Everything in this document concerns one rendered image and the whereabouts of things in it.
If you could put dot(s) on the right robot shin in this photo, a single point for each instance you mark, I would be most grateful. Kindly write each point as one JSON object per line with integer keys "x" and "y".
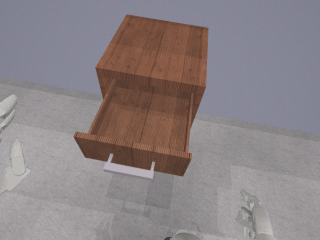
{"x": 180, "y": 231}

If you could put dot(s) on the left robot hand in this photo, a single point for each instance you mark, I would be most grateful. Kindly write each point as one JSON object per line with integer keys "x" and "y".
{"x": 11, "y": 176}

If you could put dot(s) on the cabinet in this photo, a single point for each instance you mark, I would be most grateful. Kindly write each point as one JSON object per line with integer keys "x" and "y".
{"x": 157, "y": 53}

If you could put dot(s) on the handle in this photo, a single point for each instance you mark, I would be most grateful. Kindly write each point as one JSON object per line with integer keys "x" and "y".
{"x": 128, "y": 171}

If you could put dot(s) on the right robot hand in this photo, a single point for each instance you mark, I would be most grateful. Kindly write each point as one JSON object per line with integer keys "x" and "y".
{"x": 257, "y": 220}

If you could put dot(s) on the drawer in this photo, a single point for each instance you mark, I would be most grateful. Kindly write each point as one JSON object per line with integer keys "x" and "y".
{"x": 140, "y": 124}

